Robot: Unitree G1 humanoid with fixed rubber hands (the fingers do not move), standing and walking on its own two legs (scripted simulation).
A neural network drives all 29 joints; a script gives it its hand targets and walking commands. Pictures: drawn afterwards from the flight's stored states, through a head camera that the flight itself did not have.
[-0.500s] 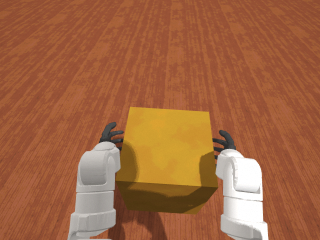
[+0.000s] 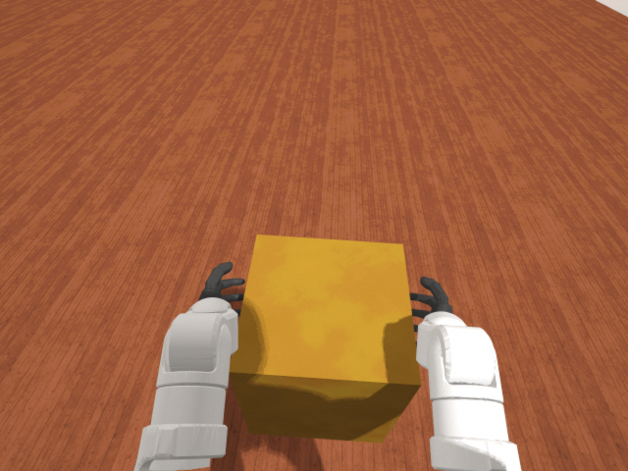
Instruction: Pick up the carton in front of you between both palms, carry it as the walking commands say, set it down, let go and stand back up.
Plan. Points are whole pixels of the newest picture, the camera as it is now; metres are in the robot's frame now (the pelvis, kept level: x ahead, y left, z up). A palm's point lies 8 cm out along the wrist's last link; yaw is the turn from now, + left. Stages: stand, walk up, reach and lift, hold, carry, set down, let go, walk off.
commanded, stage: carry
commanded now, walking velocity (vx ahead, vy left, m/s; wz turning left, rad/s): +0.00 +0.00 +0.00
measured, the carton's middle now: (322, 343) +0.32 +0.00 -0.04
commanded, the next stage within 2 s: hold in 0.70 s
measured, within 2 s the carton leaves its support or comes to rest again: neither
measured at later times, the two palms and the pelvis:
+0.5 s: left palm (211, 335) +0.28 +0.15 +0.04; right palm (441, 349) +0.27 -0.15 +0.04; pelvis -0.02 +0.00 +0.00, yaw +0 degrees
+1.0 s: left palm (218, 340) +0.26 +0.13 +0.05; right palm (461, 369) +0.24 -0.16 +0.05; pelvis -0.03 +0.00 +0.01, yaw -4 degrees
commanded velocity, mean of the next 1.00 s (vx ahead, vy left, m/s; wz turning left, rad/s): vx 0.00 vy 0.00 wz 0.00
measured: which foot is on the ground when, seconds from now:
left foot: down 0.00-1.00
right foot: down 0.00-1.00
